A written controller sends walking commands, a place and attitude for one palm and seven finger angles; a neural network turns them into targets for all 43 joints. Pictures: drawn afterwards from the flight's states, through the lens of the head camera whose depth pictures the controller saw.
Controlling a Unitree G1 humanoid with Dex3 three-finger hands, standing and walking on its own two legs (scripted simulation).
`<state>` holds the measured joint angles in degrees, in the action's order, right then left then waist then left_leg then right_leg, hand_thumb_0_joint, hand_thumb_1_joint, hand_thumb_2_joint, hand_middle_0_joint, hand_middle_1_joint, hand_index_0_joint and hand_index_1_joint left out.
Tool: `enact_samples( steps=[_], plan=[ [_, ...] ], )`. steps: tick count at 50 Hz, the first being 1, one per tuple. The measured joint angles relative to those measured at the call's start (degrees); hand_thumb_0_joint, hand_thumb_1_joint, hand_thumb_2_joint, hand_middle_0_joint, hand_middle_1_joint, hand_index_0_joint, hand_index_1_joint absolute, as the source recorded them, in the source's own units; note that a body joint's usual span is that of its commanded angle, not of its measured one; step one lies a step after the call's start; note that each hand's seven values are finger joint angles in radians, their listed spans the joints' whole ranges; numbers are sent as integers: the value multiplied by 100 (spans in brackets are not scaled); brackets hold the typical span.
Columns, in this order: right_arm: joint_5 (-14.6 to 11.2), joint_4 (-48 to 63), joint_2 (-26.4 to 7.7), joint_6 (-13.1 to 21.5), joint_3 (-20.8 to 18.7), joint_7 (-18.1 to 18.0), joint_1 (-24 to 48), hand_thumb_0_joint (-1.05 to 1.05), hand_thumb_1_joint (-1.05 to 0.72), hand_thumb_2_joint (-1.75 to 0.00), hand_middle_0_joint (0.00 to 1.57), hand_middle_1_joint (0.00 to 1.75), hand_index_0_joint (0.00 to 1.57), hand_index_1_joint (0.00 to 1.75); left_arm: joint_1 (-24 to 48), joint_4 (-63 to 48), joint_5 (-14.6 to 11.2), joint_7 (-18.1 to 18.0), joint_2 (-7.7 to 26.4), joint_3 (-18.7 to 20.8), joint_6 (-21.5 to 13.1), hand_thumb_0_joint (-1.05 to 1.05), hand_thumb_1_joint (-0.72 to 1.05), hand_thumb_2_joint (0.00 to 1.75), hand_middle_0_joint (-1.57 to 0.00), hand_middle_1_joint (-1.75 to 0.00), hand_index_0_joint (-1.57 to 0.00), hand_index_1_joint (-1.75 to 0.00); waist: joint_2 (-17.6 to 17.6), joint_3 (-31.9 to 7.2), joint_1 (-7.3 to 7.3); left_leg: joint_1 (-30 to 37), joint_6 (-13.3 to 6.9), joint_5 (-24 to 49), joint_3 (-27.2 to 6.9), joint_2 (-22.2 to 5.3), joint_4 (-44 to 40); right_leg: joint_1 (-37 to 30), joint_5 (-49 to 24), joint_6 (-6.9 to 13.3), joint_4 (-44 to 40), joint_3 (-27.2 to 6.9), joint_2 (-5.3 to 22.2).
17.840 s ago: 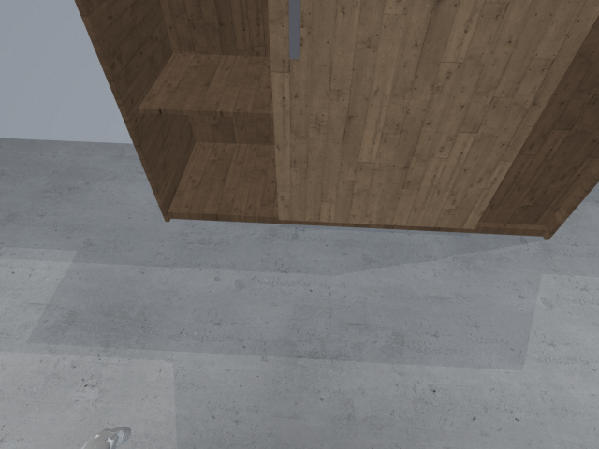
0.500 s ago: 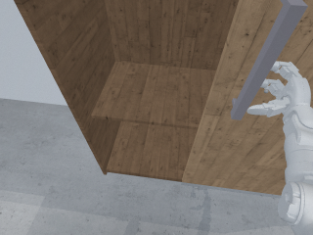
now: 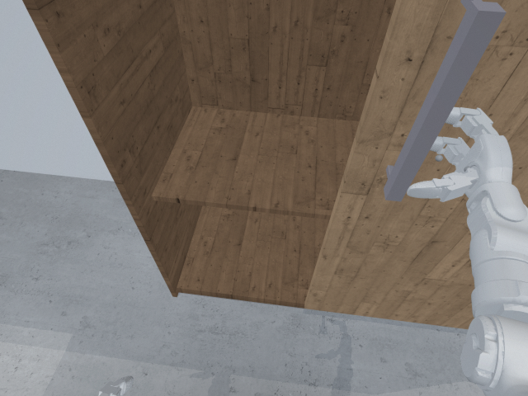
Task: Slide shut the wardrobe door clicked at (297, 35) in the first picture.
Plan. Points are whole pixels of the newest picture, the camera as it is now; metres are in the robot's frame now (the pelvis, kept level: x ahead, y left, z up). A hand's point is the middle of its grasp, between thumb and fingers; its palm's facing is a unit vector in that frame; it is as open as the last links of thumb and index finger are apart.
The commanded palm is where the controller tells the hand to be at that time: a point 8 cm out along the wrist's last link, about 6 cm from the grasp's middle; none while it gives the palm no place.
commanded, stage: slide the fingers in behind the handle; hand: right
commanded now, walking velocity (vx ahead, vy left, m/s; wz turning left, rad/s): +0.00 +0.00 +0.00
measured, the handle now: (424, 115) +0.50 -0.16 +0.19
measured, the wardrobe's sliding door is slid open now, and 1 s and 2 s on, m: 0.50 0.50 0.50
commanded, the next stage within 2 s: grip the handle and tug to test in 1.46 s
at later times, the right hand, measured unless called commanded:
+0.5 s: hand (432, 160) +0.44 -0.18 +0.16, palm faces +0.01 +1.00 +0.00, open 14.0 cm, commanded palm +0.42 -0.22 +0.16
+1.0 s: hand (415, 156) +0.45 -0.16 +0.15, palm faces +0.00 +1.00 +0.00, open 14.0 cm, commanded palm +0.42 -0.20 +0.16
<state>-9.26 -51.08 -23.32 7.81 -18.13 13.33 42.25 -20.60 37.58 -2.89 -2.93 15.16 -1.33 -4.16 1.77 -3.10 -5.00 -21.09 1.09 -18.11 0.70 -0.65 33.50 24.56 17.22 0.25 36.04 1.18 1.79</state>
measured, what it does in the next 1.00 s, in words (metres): stands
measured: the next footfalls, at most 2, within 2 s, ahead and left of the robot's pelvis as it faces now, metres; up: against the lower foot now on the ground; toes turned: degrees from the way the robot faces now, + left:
none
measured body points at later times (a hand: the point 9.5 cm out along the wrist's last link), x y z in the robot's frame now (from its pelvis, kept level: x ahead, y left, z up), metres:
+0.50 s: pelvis +0.00 +0.00 +0.00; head +0.02 +0.01 +0.45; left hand +0.09 +0.26 -0.11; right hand +0.43 -0.23 +0.16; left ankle -0.01 +0.13 -0.73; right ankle +0.01 -0.12 -0.73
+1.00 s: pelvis +0.00 +0.00 +0.00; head +0.03 +0.01 +0.45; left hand +0.07 +0.26 -0.11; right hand +0.44 -0.21 +0.16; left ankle -0.01 +0.13 -0.73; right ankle +0.01 -0.12 -0.73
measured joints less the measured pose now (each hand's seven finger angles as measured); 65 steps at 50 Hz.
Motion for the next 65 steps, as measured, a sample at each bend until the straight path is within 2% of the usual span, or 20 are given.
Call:
enact_samples(
  steps=[9, 28, 45, 51, 65],
  plan=[
    [-27, 232, 159, -161, 139, -135, -85, -1, 50, -30, 30, 120, 30, 120, 93, 31, -13, -3, -15, -13, -28, 1, 90, 89, -20, -30, -20, -30, -6, 5, 43, 79, -9, -9, 40, -6, -16, -62, -5, -9, -15, -40, -9],
    [-74, 227, 239, -187, 256, -190, -52, -1, 50, -30, 30, 120, 30, 120, 130, 41, -28, -2, -23, -8, -24, 1, 90, 89, -20, -30, -20, -30, 3, 15, 68, 91, -31, -34, 72, 5, 10, -68, 3, -32, 1, -76, -1],
    [8, 289, 336, -180, 157, -385, -102, -1, 50, -30, 30, 120, 30, 120, 19, 61, 5, 44, -51, 22, 17, 1, 90, 89, -20, -30, -20, -30, 9, -1, -13, 69, -28, -37, -12, 28, -5, -91, 31, -29, -30, 5, 26],
    [-22, 457, 494, -224, 383, -474, -113, -1, 50, -30, 30, 120, 30, 120, 22, 123, -11, 57, -54, 59, -11, 1, 90, 89, -20, -30, -20, -30, 23, 2, 50, 106, -21, -51, 25, 9, -12, -99, 40, -24, -17, -31, 4],
    [63, 576, 722, -278, 508, -770, -148, -1, 50, -30, 30, 120, 30, 120, 214, 72, 3, 94, -114, 29, -7, 1, 90, 89, -20, -30, -20, -30, 37, -10, 79, 152, -26, -65, 14, -7, 26, -178, 21, -30, -43, -21, -12]
  ],
)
